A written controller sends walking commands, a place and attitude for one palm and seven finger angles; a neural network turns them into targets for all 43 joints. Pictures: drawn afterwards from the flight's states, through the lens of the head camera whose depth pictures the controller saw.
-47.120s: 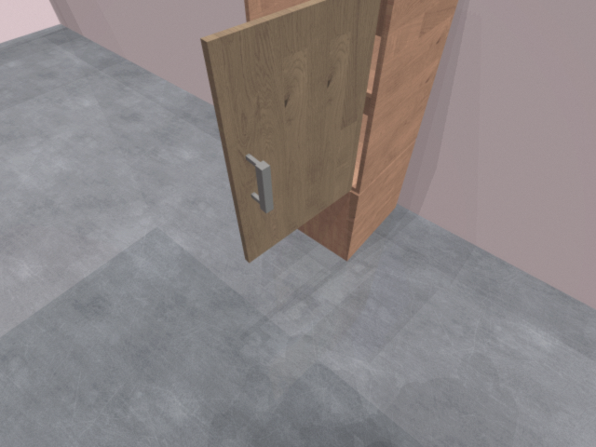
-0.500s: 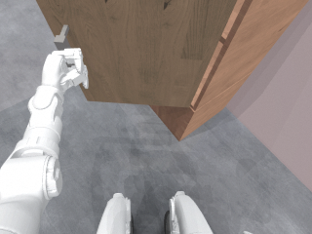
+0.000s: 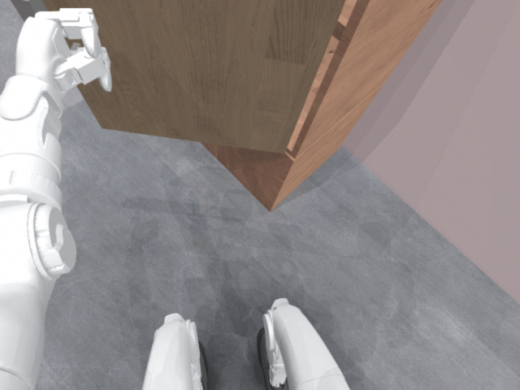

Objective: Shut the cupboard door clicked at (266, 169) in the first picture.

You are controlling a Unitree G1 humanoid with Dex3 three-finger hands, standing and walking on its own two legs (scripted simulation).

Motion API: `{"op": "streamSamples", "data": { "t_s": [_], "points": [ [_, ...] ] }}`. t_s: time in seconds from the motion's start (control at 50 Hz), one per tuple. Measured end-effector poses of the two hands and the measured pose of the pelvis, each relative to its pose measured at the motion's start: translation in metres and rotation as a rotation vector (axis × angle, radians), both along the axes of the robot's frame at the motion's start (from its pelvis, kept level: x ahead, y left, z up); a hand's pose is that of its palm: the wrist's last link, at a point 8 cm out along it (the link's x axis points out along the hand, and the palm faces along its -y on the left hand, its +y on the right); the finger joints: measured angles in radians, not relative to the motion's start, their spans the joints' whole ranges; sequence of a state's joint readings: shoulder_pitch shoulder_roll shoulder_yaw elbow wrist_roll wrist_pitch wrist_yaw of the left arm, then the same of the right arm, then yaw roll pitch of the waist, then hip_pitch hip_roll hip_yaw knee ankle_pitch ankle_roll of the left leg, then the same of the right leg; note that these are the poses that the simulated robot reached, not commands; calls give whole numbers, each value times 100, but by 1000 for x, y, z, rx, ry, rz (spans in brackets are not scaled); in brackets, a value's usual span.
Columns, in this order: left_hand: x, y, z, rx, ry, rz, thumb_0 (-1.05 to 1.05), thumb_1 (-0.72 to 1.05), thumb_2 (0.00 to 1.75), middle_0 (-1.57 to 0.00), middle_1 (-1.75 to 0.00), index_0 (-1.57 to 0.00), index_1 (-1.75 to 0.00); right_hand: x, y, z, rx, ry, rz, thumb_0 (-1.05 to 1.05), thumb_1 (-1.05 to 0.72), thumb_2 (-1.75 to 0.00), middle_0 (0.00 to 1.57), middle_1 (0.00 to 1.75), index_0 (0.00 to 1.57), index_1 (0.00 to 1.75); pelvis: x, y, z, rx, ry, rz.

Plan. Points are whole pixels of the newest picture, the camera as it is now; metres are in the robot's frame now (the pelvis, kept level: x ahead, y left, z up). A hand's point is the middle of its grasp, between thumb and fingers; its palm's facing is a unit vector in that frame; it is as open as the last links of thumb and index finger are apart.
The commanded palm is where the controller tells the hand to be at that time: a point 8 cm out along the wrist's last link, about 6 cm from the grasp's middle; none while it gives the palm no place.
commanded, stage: push the door shut along its arc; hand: left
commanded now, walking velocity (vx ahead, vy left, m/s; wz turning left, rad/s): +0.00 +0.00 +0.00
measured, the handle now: (54, 28) +0.63 +0.21 +0.08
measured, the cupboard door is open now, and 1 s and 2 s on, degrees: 41 35 35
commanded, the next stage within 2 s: pull the fist back off the door in 0.38 s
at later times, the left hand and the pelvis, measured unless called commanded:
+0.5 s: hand (124, 29) +0.61 +0.12 +0.09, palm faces -0.32 -0.95 -0.02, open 2.8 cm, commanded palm +0.61 +0.14 +0.08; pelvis +0.01 +0.00 -0.02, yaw -2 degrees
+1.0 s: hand (116, 45) +0.58 +0.13 +0.10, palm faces +0.07 -1.00 -0.02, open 3.1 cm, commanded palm +0.54 +0.16 +0.08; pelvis +0.02 -0.01 +0.02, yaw +0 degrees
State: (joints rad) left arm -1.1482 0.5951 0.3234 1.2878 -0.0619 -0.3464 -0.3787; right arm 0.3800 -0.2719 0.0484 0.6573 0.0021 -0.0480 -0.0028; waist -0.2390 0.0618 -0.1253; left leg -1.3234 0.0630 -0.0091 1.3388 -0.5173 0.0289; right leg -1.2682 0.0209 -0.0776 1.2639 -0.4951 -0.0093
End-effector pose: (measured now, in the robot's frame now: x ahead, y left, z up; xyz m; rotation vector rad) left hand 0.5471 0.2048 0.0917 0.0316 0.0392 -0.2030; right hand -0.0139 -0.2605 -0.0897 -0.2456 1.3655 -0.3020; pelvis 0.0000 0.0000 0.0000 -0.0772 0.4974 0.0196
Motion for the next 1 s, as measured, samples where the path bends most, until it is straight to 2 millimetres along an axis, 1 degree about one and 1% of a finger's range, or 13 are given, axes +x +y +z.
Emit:
{"op": "streamSamples", "data": {
  "t_s": [0.14, 0.38, 0.5, 0.54, 0.56, 0.6, 0.64, 0.7, 0.76, 0.82, 0.88, 0.92, 1.0],
  "points": [
    [15, -5, 1, 10, 11, -45, 2, 90, 90, -130, -150, -130, -150, -8, 3, -1, -6, 34, -15, 1, -90, -90, 20, 30, 21, 30, 1, 1, -4, -7, 21, -1],
    [49, -30, 6, -22, 15, -107, 1, 90, 90, -130, -150, -130, -150, -16, 4, 0, -41, 41, -44, 1, -90, -90, 20, 30, 21, 30, 4, 2, -11, -17, 58, -13],
    [60, -29, 4, -4, 16, -117, -2, 86, 90, -130, -150, -130, -150, -24, 9, -5, -33, 74, -58, 1, -90, -90, 20, 30, 21, 30, 5, 2, -18, -18, 77, -17],
    [61, -25, 0, -76, 16, -31, -2, 83, 89, -130, -150, -130, -150, -26, 12, -6, -20, 89, -50, 1, -90, -90, 20, 30, 21, 30, 5, 2, -19, -21, 85, -19],
    [62, -24, -2, -96, 16, 25, -2, 81, 88, -130, -150, -130, -150, -27, 15, -7, -8, 95, -45, 1, -90, -90, 20, 30, 21, 30, 6, 2, -19, -20, 88, -20],
    [59, -28, -4, -110, 5, 94, -3, 81, 90, -130, -150, -130, -150, -27, 19, -7, 23, 106, -32, 1, -90, -90, 20, 30, 20, 30, 6, 1, -17, -17, 90, -22],
    [54, -31, -9, -116, 7, 201, -3, 80, 91, -130, -150, -130, -150, -26, 24, -8, 58, 108, -22, 1, -90, -90, 20, 30, 20, 30, 7, 1, -14, -13, 88, -23],
    [43, -32, -19, -53, 34, 302, -2, 83, 91, -130, -150, -129, -150, -22, 29, -8, 102, 99, -19, 1, -90, -90, 20, 30, 21, 30, 9, -1, -9, -6, 77, -23],
    [32, -32, -22, 33, 31, 312, -1, 85, 91, -130, -150, -129, -150, -20, 30, -6, 130, 86, -28, 1, -90, -90, 20, 30, 21, 30, 11, -3, -3, 2, 59, -22],
    [22, -33, -11, 24, -5, 291, 0, 87, 90, -130, -150, -129, -150, -16, 27, -2, 139, 78, -33, 1, -90, -90, 20, 30, 21, 30, 13, -5, 5, 9, 36, -19],
    [17, -33, 2, -9, -13, 274, 1, 88, 90, -130, -150, -130, -150, -11, 20, 4, 129, 66, -26, 1, -90, -90, 20, 30, 21, 30, 15, -8, 12, 12, 13, -12],
    [14, -32, 8, -16, 1, 270, 1, 89, 90, -130, -150, -130, -150, -6, 13, 9, 113, 55, -17, 1, -90, -90, 20, 30, 21, 30, 16, -9, 16, 13, 2, -8],
    [7, -26, 7, -8, 26, 271, 1, 90, 90, -130, -150, -130, -150, 4, -1, 17, 77, 32, 1, 1, -90, -90, 20, 30, 21, 30, 19, -11, 20, 16, -12, -4]
  ]
}}
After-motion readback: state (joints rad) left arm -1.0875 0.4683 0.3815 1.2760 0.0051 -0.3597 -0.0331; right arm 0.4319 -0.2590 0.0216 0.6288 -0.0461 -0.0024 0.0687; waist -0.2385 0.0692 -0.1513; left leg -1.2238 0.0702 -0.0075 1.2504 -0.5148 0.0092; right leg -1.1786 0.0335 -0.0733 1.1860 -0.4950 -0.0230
